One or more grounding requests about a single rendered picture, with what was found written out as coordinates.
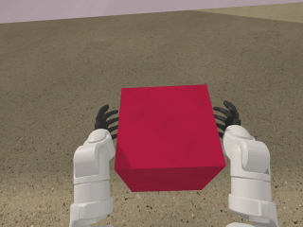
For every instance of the right robot forearm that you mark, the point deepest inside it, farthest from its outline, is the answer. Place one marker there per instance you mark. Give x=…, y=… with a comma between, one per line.
x=251, y=196

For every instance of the carton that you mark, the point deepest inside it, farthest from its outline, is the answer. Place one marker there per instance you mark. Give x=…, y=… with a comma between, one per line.
x=167, y=139

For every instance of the right robot hand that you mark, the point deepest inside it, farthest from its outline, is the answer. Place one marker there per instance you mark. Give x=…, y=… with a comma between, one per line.
x=233, y=117

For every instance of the left robot forearm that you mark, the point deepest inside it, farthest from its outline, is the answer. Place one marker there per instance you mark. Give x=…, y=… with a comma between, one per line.
x=92, y=201

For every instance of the left robot hand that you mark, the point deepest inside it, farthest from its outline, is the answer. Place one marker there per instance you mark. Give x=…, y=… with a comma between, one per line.
x=101, y=122

